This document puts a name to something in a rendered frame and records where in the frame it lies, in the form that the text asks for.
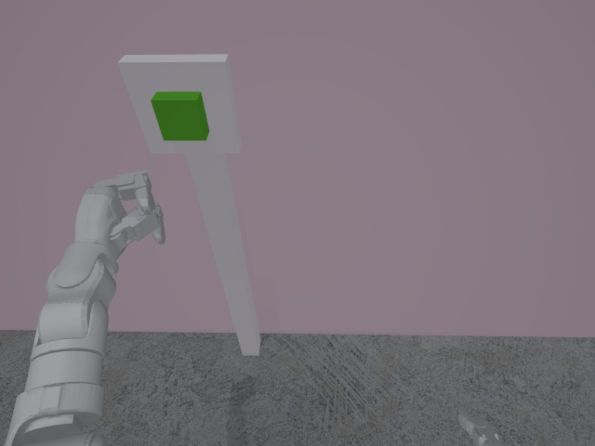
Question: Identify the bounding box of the robot left hand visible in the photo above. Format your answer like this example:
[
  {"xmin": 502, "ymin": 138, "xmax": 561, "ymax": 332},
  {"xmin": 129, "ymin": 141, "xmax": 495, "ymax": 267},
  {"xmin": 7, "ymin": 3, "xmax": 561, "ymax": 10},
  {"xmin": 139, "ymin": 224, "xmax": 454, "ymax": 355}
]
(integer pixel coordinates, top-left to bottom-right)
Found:
[{"xmin": 73, "ymin": 170, "xmax": 165, "ymax": 260}]

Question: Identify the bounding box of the left robot forearm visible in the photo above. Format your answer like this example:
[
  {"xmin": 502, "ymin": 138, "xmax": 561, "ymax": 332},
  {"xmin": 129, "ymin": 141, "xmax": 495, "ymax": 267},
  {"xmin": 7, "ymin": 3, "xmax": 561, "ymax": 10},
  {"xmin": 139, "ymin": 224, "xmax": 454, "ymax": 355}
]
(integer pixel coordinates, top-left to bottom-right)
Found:
[{"xmin": 5, "ymin": 242, "xmax": 119, "ymax": 446}]

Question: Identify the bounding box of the button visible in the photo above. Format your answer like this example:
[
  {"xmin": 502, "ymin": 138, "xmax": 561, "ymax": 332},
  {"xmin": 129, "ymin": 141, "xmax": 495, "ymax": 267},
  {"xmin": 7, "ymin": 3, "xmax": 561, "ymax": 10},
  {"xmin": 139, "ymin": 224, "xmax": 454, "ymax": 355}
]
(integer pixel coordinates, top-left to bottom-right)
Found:
[{"xmin": 151, "ymin": 92, "xmax": 209, "ymax": 140}]

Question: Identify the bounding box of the panel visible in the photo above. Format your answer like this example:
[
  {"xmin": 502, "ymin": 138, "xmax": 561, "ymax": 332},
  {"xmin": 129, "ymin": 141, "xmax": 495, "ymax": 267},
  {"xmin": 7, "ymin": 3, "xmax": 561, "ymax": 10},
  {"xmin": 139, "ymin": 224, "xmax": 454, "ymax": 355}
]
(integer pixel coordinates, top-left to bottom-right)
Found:
[{"xmin": 117, "ymin": 54, "xmax": 261, "ymax": 356}]

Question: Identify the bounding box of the robot right hand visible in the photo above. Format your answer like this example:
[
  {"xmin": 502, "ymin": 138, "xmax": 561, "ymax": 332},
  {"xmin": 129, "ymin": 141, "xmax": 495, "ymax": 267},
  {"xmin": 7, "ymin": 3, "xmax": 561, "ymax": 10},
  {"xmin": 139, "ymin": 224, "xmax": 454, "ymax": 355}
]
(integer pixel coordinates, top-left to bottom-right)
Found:
[{"xmin": 458, "ymin": 413, "xmax": 507, "ymax": 446}]

